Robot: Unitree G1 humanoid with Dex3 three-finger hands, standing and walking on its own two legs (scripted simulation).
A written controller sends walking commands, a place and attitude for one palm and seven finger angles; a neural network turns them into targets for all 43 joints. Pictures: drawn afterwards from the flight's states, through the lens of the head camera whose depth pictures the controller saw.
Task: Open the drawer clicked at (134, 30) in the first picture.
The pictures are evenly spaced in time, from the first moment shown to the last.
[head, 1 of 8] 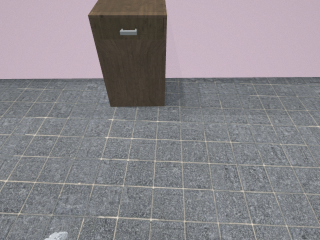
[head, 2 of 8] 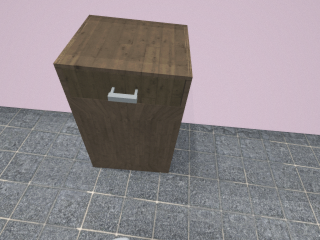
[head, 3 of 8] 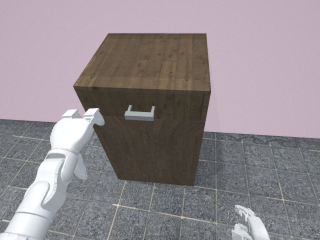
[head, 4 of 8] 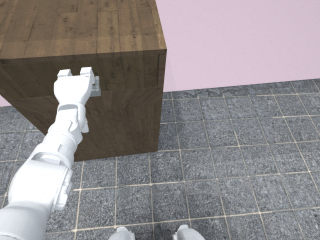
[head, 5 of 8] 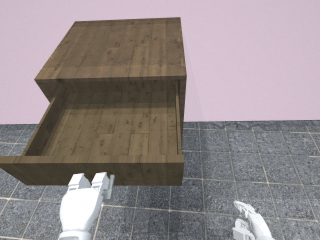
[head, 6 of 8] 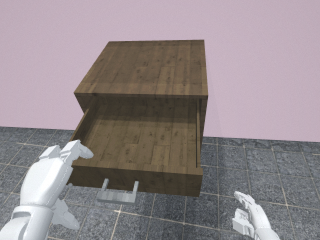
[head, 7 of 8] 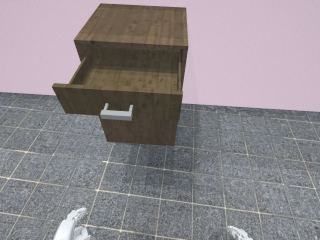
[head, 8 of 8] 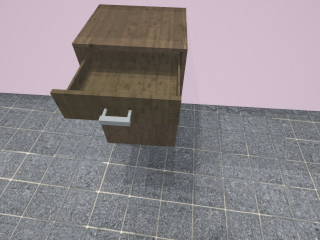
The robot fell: no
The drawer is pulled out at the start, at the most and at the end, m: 0.00 0.30 0.30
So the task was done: yes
